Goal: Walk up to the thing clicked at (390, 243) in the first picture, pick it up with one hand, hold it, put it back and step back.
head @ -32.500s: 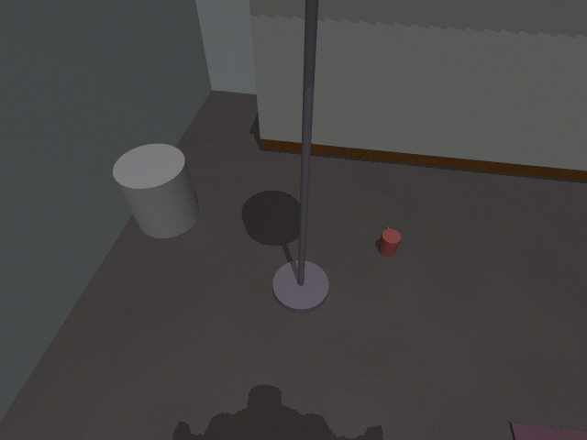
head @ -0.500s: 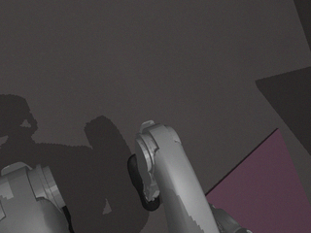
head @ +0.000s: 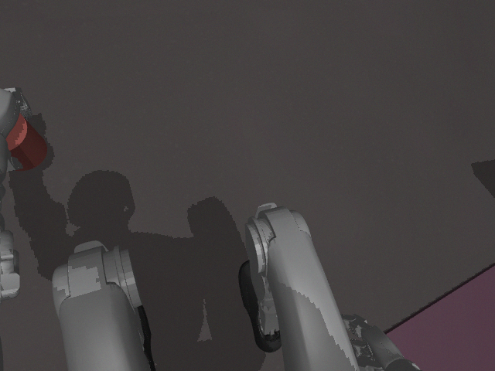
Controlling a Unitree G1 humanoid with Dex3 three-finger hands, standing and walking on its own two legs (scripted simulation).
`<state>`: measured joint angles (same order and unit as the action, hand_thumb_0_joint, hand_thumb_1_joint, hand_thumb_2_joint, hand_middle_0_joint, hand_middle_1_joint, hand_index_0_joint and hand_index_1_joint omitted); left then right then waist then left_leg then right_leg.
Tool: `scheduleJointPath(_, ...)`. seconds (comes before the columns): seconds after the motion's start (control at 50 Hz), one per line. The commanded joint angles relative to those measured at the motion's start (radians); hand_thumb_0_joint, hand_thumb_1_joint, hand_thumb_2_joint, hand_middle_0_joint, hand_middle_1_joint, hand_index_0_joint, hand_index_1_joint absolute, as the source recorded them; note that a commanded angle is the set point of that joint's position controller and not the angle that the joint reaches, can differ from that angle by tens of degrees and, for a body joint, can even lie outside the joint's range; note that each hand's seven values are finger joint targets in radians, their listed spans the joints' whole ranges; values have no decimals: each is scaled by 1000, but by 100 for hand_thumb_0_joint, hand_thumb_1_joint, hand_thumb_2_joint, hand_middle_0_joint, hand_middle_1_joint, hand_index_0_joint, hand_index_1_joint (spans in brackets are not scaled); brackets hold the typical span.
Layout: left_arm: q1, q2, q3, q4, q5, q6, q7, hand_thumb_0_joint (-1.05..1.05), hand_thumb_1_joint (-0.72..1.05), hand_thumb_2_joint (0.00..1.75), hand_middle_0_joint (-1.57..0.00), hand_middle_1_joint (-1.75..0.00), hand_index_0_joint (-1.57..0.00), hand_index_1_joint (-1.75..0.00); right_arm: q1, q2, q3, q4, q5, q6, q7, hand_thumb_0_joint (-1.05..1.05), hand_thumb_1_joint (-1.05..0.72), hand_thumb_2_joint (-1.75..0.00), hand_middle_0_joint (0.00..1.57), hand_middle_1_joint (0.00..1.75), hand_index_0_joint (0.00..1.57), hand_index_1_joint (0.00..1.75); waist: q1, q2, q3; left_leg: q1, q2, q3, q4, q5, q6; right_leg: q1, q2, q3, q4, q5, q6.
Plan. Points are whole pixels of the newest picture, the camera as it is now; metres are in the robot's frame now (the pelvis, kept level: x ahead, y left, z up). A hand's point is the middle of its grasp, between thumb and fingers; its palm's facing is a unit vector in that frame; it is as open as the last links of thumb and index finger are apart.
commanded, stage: settle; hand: left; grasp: from above
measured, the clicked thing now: (6, 131) +0.52 +0.31 -0.19
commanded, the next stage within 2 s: lift in 0.08 s
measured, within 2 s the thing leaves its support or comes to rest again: neither
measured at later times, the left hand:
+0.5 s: hand out of the picture +0.47 +0.30 -0.09, palm faces -0.46 -0.08 -0.89, open 10.3 cm
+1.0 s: hand out of the picture +0.39 +0.30 +0.09, palm faces -0.42 -0.10 -0.90, open 10.2 cm
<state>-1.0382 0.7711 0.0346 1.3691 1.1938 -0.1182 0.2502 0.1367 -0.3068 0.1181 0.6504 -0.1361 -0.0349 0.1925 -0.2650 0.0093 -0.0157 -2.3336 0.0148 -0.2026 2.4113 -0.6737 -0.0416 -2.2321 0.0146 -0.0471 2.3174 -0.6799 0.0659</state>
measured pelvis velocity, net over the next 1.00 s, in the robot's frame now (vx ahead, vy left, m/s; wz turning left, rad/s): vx -0.01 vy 0.00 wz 0.10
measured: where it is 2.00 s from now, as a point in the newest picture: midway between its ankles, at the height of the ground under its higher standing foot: (204, 342)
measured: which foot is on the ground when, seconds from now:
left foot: down 0.00-1.00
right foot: down 0.00-1.00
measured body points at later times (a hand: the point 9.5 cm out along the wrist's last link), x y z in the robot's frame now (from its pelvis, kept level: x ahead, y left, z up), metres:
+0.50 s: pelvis -0.01 +0.00 +0.03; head +0.22 +0.06 +0.42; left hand +0.49 +0.31 -0.04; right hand +0.04 -0.27 -0.07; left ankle +0.07 +0.14 -0.30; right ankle +0.10 -0.14 -0.30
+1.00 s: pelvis -0.01 +0.00 +0.16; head +0.16 +0.04 +0.58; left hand +0.41 +0.30 +0.14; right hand +0.14 -0.25 +0.04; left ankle +0.07 +0.14 -0.30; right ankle +0.10 -0.14 -0.30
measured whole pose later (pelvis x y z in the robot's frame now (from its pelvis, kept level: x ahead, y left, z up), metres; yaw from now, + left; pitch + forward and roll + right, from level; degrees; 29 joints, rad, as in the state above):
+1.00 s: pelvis -0.01 +0.00 +0.16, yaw +6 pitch +30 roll -5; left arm -0.59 0.58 -0.06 0.75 1.00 -0.04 0.01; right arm 0.14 -0.26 -0.01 0.63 0.00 0.08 0.02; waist -0.10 0.05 -0.17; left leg -1.81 0.04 -0.09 1.88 -0.61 -0.02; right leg -1.74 -0.02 -0.01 1.83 -0.62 0.06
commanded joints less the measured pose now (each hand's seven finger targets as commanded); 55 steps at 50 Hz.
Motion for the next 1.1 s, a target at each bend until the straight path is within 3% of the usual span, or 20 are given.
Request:
scheduleJointPath(0.0, -346, 246, 23, -153, -6, -16, 5, 0, 56, 95, -91, -97, -93, -94, 230, -254, -89, -9, -1, 27, -44, 0, -92, -90, 20, 30, 20, 30, -45, 268, -658, 455, -14, 143, -236, 154, 58, 379, 39, -114, -271, 189, -102)
scheduleJointPath(0.08, -378, 280, 36, -195, 2, -32, -1, 0, 52, 94, -86, -96, -89, -94, 228, -251, -88, -13, 2, 42, -69, 0, -91, -90, 20, 30, 20, 30, -24, 288, -707, 484, -15, 147, -254, 160, 56, 388, 38, -106, -278, 182, -106)
scheduleJointPath(0.14, -380, 262, 25, -196, 3, -31, 1, 0, 43, 87, -85, -98, -89, -94, 234, -245, -90, -14, 7, 49, -80, 0, -94, -92, 20, 30, 20, 30, -27, 293, -716, 511, -12, 148, -266, 173, 57, 381, 36, -107, -281, 207, -103)
scheduleJointPath(0.16, -378, 257, 26, -189, 3, -29, 0, 0, 41, 88, -77, -90, -81, -86, 240, -252, -91, -11, 9, 50, -84, 0, -90, -89, 20, 30, 20, 30, -28, 293, -707, 509, -15, 147, -270, 174, 56, 367, 33, -114, -280, 209, -106)
scheduleJointPath(0.18, -368, 261, 26, -208, 0, -28, -2, 0, 33, 80, -80, -94, -84, -90, 236, -244, -92, -13, 12, 51, -85, 0, -94, -91, 20, 30, 20, 30, -11, 320, -739, 535, -14, 149, -284, 180, 52, 378, 33, -110, -272, 213, -107)
scheduleJointPath(0.2, -359, 263, 33, -194, -1, -21, -5, 0, 35, 85, -72, -87, -76, -84, 239, -254, -99, -13, 15, 54, -89, 0, -90, -89, 20, 30, 20, 30, -7, 322, -729, 543, -18, 147, -292, 176, 51, 351, 29, -116, -275, 207, -111)
scheduleJointPath(0.22, -347, 264, 33, -220, -3, -18, -8, 0, 30, 77, -76, -94, -80, -89, 243, -247, -101, -17, 16, 56, -90, 0, -94, -91, 20, 30, 20, 30, 0, 346, -739, 561, -17, 152, -304, 181, 50, 367, 26, -114, -278, 213, -109)
scheduleJointPath(0.24, -350, 254, 29, -234, -7, -12, -17, 0, 38, 81, -77, -96, -82, -91, 249, -244, -106, -18, 20, 59, -91, 0, -93, -91, 20, 30, 20, 30, 2, 338, -766, 585, -16, 149, -315, 183, 50, 373, 27, -114, -279, 215, -109)
scheduleJointPath(0.3, -333, 254, 38, -278, -44, 6, -42, 0, 47, 83, -80, -98, -85, -92, 255, -240, -121, -21, 33, 68, -96, 0, -93, -91, 20, 30, 20, 30, 21, 331, -789, 590, -19, 162, -336, 169, 57, 396, 23, -98, -306, 205, -105)
scheduleJointPath(0.34, -300, 244, 36, -281, -56, 19, -61, 0, 50, 83, -81, -98, -87, -92, 253, -238, -132, -19, 39, 75, -101, 0, -93, -91, 20, 30, 20, 30, 28, 314, -767, 580, -21, 167, -352, 144, 58, 388, 22, -91, -325, 176, -108)
scheduleJointPath(0.44, -244, 233, 39, -424, -79, 22, -101, 0, 48, 81, -80, -95, -85, -90, 255, -220, -156, -33, 65, 89, -111, 0, -92, -91, 20, 30, 20, 30, 63, 307, -845, 656, -23, 169, -402, 170, 59, 434, 17, -77, -358, 189, -112)
scheduleJointPath(0.52, -211, 204, 32, -483, -108, 19, -131, 0, 46, 82, -78, -97, -83, -91, 258, -213, -170, -37, 79, 95, -125, 0, -92, -91, 20, 30, 20, 30, 61, 254, -790, 659, -22, 160, -445, 130, 66, 433, 12, -69, -412, 155, -109)
scheduleJointPath(0.58, -169, 189, 29, -559, -127, 20, -150, 0, 47, 87, -79, -99, -84, -94, 250, -197, -176, -52, 92, 97, -129, 0, -92, -91, 20, 30, 20, 30, 87, 266, -865, 742, -17, 156, -496, 155, 66, 495, 11, -62, -436, 187, -104)
scheduleJointPath(0.68, -78, 146, 9, -605, -156, 26, -175, 0, 47, 85, -76, -103, -82, -96, 226, -180, -182, -63, 107, 100, -147, 0, -92, -90, 20, 30, 20, 30, 99, 224, -798, 765, -15, 149, -574, 117, 71, 537, 10, -52, -513, 160, -99)
scheduleJointPath(0.78, 11, 97, -6, -713, -182, 46, -195, 0, 49, 82, -77, -101, -84, -94, 197, -167, -196, -81, 122, 101, -165, 0, -91, -90, 20, 30, 20, 30, 126, 210, -828, 891, -6, 135, -674, 145, 66, 626, 6, -48, -574, 194, -96)
scheduleJointPath(0.86, 45, 110, 8, -797, -190, 64, -198, 0, 48, 83, -78, -97, -83, -92, 166, -155, -202, -80, 131, 102, -183, 0, -91, -90, 20, 30, 20, 30, 140, 211, -806, 984, -1, 136, -762, 131, 62, 704, 4, -37, -660, 183, -93)
scheduleJointPath(0.9, 95, 83, 1, -822, -204, 72, -198, 0, 47, 82, -77, -97, -83, -92, 152, -144, -200, -82, 134, 100, -189, 0, -91, -90, 20, 30, 20, 30, 145, 195, -772, 1012, -1, 135, -816, 114, 62, 751, 2, -31, -709, 169, -89)
scheduleJointPath(0.92, 133, 39, -25, -802, -207, 79, -201, 0, 50, 81, -79, -98, -85, -92, 143, -134, -199, -82, 135, 98, -191, 0, -91, -90, 20, 30, 20, 30, 141, 179, -745, 1027, 0, 138, -837, 110, 62, 768, 6, -31, -736, 163, -89)
scheduleJointPath(0.98, 162, 62, -7, -880, -215, 93, -202, 0, 49, 82, -79, -96, -84, -91, 120, -133, -200, -82, 143, 93, -204, 0, -91, -90, 20, 30, 20, 30, 158, 188, -759, 1120, 2, 142, -917, 108, 58, 858, 3, -17, -813, 161, -87)
scheduleJointPath(1.08, 271, 1, -34, -902, -226, 105, -189, 0, 47, 84, -78, -97, -83, -91, 102, -106, -192, -67, 154, 75, -224, 0, -91, -90, 20, 30, 20, 30, 161, 119, -677, 1206, -3, 162, -1015, 130, 59, 1001, 6, 6, -956, 169, -84)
